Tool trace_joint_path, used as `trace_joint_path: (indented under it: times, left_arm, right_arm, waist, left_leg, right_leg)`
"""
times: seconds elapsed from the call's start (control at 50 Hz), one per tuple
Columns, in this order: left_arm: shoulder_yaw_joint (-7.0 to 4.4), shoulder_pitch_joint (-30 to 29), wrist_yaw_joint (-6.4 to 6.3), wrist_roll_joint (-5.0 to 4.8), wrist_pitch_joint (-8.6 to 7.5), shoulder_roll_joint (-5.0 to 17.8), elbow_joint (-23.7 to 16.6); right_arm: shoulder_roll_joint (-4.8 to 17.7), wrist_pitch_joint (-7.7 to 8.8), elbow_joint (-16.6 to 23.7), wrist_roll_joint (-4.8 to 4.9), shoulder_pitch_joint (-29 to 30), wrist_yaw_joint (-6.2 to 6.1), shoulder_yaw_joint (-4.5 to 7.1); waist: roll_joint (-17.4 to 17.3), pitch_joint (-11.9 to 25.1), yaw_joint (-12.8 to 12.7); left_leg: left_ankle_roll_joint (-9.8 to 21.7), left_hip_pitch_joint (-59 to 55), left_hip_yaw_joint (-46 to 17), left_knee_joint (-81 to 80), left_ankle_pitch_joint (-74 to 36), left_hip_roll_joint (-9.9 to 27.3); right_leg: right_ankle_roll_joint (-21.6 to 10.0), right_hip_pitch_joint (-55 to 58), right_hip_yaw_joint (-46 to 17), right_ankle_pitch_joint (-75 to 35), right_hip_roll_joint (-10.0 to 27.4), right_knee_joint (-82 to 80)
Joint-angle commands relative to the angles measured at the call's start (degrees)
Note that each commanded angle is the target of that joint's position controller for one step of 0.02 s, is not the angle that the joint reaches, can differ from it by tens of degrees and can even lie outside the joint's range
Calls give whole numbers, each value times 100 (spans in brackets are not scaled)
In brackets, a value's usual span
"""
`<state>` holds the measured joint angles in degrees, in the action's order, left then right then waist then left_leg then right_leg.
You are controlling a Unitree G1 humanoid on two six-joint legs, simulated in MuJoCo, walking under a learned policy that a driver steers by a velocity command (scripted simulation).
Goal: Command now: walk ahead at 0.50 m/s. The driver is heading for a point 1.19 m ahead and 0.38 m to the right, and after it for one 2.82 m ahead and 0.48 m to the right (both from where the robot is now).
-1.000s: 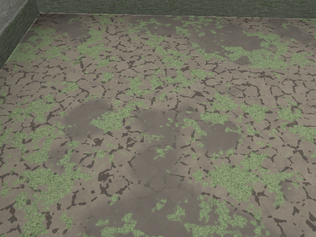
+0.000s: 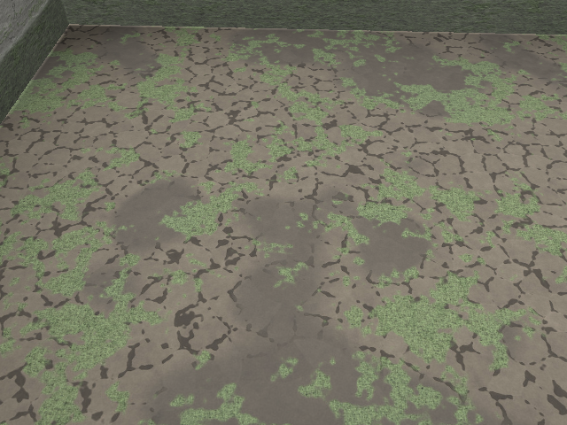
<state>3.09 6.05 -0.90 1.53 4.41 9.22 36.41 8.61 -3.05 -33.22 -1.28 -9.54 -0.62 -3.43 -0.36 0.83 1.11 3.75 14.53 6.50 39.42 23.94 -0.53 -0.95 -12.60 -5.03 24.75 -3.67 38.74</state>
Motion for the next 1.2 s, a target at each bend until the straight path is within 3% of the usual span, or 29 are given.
trace_joint_path:
  times: [0.02,0.04,0.06,0.12,0.14,0.16,0.24,0.26,0.28,0.34,0.36,0.38,0.46,0.48,0.5,0.56,0.58,0.6,0.68,0.7,0.72,0.8,0.84,0.88,0.92,1.04,1.06,1.1,1.2]
  left_arm:
    - [-103,-478,-7,3,-103,371,-504]
    - [-106,-729,9,-1,-45,460,-657]
    - [-122,-373,-17,-1,-89,417,-472]
    - [-101,-472,-11,2,-107,368,-497]
    - [-108,-737,4,1,-48,459,-663]
    - [-120,-384,-19,-2,-85,411,-475]
    - [-103,-474,-8,3,-103,371,-502]
    - [-106,-724,8,0,-44,460,-655]
    - [-122,-367,-18,-1,-89,418,-470]
    - [-101,-467,-11,2,-106,370,-495]
    - [-108,-732,4,2,-47,461,-661]
    - [-120,-380,-19,-2,-85,413,-473]
    - [-103,-471,-8,3,-102,372,-501]
    - [-106,-722,8,0,-44,462,-654]
    - [-122,-366,-18,-1,-88,420,-469]
    - [-101,-466,-12,2,-106,371,-494]
    - [-108,-732,4,1,-46,462,-661]
    - [-120,-380,-20,-3,-84,414,-472]
    - [-103,-471,-8,2,-102,373,-500]
    - [-106,-722,8,-1,-43,463,-653]
    - [-123,-366,-18,-1,-88,420,-468]
    - [-103,-650,7,13,-44,446,-625]
    - [-89,-156,-14,3,-65,345,-337]
    - [-51,-691,16,9,-24,327,-553]
    - [-32,-576,16,41,0,294,-451]
    - [-117,-158,-13,-23,-34,406,-102]
    - [-101,-336,27,3,4,369,-201]
    - [-131,-185,-2,-49,-37,394,-84]
    - [-149,-175,-27,-63,-76,415,-88]
  right_arm:
    - [388,79,525,14,393,-22,110]
    - [378,96,622,-47,687,51,102]
    - [341,109,490,-30,215,-1,106]
    - [380,90,516,11,383,-23,109]
    - [380,102,618,-46,687,49,106]
    - [343,107,490,-26,224,-3,106]
    - [388,79,524,12,386,-24,111]
    - [379,95,620,-48,680,50,103]
    - [342,109,489,-30,209,-2,107]
    - [381,89,515,10,378,-24,110]
    - [382,101,617,-46,682,48,107]
    - [344,106,489,-27,219,-3,107]
    - [389,78,523,12,382,-24,112]
    - [381,95,619,-48,677,50,104]
    - [343,108,489,-31,205,-2,108]
    - [382,89,515,10,375,-24,111]
    - [383,100,616,-46,679,48,108]
    - [345,106,490,-27,216,-4,107]
    - [389,78,523,12,379,-24,113]
    - [381,95,619,-48,675,49,105]
    - [343,108,489,-31,202,-2,108]
    - [386,101,575,-55,581,47,98]
    - [256,122,327,-40,-68,15,51]
    - [310,122,454,-72,482,52,41]
    - [214,144,304,-115,209,94,8]
    - [485,168,-6,63,-10,29,102]
    - [378,175,38,-37,105,109,87]
    - [491,152,-41,72,-1,38,130]
    - [533,84,-39,55,-10,-1,185]
  waist:
    - [-31,228,-14]
    - [-95,-19,28]
    - [15,658,25]
    - [-18,282,-11]
    - [-82,-3,30]
    - [14,637,25]
    - [-33,234,-13]
    - [-99,-15,28]
    - [13,662,26]
    - [-18,285,-11]
    - [-84,-1,29]
    - [14,637,25]
    - [-32,234,-13]
    - [-100,-16,27]
    - [14,661,26]
    - [-17,284,-12]
    - [-84,-1,28]
    - [14,638,25]
    - [-32,234,-13]
    - [-101,-15,26]
    - [14,662,26]
    - [-69,-41,22]
    - [110,748,22]
    - [-13,-196,34]
    - [37,175,68]
    - [24,326,-80]
    - [-52,143,-14]
    - [-42,301,-77]
    - [-34,363,-29]
  left_leg:
    - [60,-31,-630,-771,-1674,501]
    - [17,67,-455,-474,-2606,471]
    - [34,-213,-574,-655,-1819,481]
    - [58,-64,-620,-756,-1667,498]
    - [12,44,-451,-471,-2617,470]
    - [31,-202,-567,-654,-1823,482]
    - [58,-40,-619,-765,-1683,502]
    - [15,59,-446,-468,-2614,473]
    - [32,-220,-564,-649,-1828,482]
    - [56,-70,-610,-750,-1674,499]
    - [10,39,-442,-465,-2621,472]
    - [29,-206,-558,-648,-1827,484]
    - [56,-42,-610,-760,-1684,503]
    - [13,57,-438,-464,-2614,475]
    - [31,-222,-556,-644,-1828,484]
    - [55,-71,-601,-746,-1673,501]
    - [8,37,-434,-462,-2620,474]
    - [28,-207,-550,-644,-1826,486]
    - [55,-44,-602,-757,-1682,506]
    - [12,55,-430,-460,-2612,477]
    - [29,-224,-548,-641,-1825,486]
    - [25,19,-468,-542,-2507,496]
    - [14,-305,-623,-886,-1564,574]
    - [-10,-67,-567,-981,-2279,565]
    - [-43,-379,-631,-1243,-2517,651]
    - [14,-639,-846,-1822,-2311,671]
    - [38,-713,-766,-1889,-2783,705]
    - [39,-712,-850,-1885,-2496,666]
    - [105,-874,-840,-1749,-2821,674]
  right_leg:
    - [-131,-13,-230,-1612,184,-389]
    - [-126,-255,-317,-2725,293,-322]
    - [-150,170,-270,-1830,229,-336]
    - [-138,5,-241,-1632,194,-391]
    - [-132,-245,-319,-2738,292,-325]
    - [-150,154,-267,-1828,226,-334]
    - [-132,-15,-232,-1626,182,-386]
    - [-128,-258,-319,-2738,291,-319]
    - [-151,167,-271,-1844,227,-333]
    - [-139,1,-243,-1644,192,-388]
    - [-133,-249,-321,-2749,289,-322]
    - [-151,150,-268,-1839,224,-330]
    - [-133,-20,-234,-1634,180,-382]
    - [-129,-264,-321,-2746,289,-316]
    - [-152,162,-273,-1852,225,-330]
    - [-140,-3,-245,-1651,190,-384]
    - [-134,-254,-323,-2756,287,-319]
    - [-152,145,-270,-1845,222,-328]
    - [-134,-25,-236,-1639,179,-380]
    - [-129,-269,-323,-2751,287,-314]
    - [-153,158,-275,-1856,224,-327]
    - [-148,-272,-379,-2629,298,-403]
    - [-154,294,-418,-1618,297,-663]
    - [-127,-222,-558,-2519,404,-845]
    - [-86,71,-641,-2699,498,-1132]
    - [-77,639,-543,-1925,474,-1589]
    - [-78,386,-654,-2560,618,-1713]
    - [-57,569,-514,-2037,505,-1607]
    - [-63,321,-451,-2147,513,-1472]
